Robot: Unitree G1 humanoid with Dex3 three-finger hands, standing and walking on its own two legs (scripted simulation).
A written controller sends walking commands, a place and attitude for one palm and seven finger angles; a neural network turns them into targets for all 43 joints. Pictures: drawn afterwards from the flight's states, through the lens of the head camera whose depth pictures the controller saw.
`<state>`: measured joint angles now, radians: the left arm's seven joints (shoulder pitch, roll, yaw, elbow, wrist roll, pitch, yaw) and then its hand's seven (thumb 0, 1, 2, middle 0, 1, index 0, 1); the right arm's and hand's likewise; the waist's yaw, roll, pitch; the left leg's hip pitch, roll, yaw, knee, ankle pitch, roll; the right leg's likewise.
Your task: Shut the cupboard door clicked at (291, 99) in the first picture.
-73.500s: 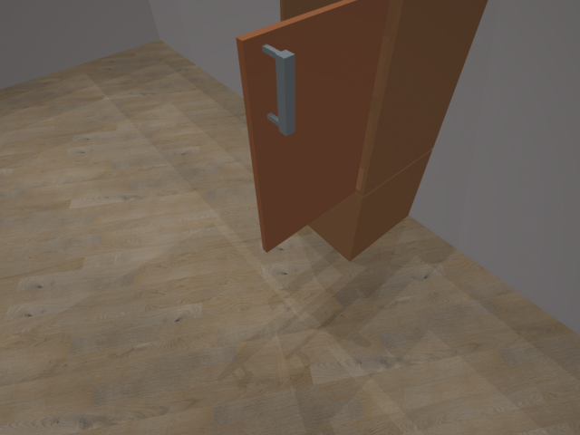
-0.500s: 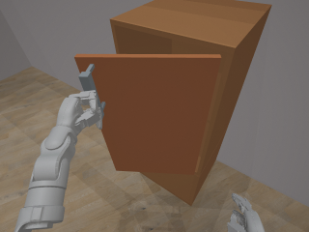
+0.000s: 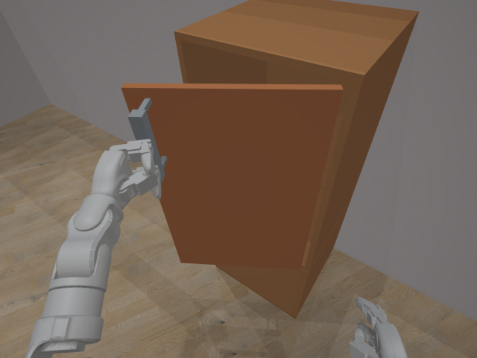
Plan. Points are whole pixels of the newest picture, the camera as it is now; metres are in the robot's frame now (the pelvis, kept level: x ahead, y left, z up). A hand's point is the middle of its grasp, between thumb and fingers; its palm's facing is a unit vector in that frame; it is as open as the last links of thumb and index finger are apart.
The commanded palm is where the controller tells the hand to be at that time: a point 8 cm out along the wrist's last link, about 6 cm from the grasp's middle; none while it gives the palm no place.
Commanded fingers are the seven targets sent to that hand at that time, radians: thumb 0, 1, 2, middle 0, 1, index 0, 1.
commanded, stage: push the door shut along its arc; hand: left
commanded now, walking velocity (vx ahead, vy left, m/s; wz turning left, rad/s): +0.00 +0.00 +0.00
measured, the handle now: (152, 141) +0.44 +0.19 +0.16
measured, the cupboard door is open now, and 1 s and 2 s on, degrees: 31 14 3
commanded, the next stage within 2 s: pull the fist back off the door in 1.84 s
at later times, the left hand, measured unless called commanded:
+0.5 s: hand (160, 154) +0.40 +0.17 +0.16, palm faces -0.11 -0.99 -0.04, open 3.2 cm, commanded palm +0.40 +0.21 +0.16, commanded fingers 0.00 0.90 0.90 -1.30 -1.50 -1.30 -1.50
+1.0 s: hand (199, 132) +0.47 +0.11 +0.16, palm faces -0.29 -0.96 -0.02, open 3.1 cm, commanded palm +0.47 +0.17 +0.16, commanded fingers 0.00 0.90 0.90 -1.30 -1.50 -1.30 -1.50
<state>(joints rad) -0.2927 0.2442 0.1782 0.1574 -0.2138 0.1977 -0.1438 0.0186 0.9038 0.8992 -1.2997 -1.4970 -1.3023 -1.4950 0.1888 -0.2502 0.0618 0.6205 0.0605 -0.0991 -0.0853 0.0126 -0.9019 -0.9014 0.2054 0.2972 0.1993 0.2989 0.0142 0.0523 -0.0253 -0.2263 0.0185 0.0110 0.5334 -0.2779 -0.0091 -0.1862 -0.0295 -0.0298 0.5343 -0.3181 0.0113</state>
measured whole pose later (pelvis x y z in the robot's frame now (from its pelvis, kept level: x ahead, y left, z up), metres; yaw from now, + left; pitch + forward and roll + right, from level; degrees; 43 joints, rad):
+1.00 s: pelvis +0.00 +0.01 -0.01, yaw -1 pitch +7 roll +0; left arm -0.95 0.38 0.20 1.03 -0.18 -0.09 -0.37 0.02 0.91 0.90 -1.30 -1.50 -1.30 -1.50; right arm 0.34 -0.29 0.03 0.70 0.04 -0.14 -0.07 0.01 -0.90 -0.90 0.21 0.30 0.20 0.30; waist -0.11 0.04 -0.04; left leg -0.46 0.02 0.02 0.65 -0.31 0.00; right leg -0.42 -0.03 -0.02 0.65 -0.35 0.02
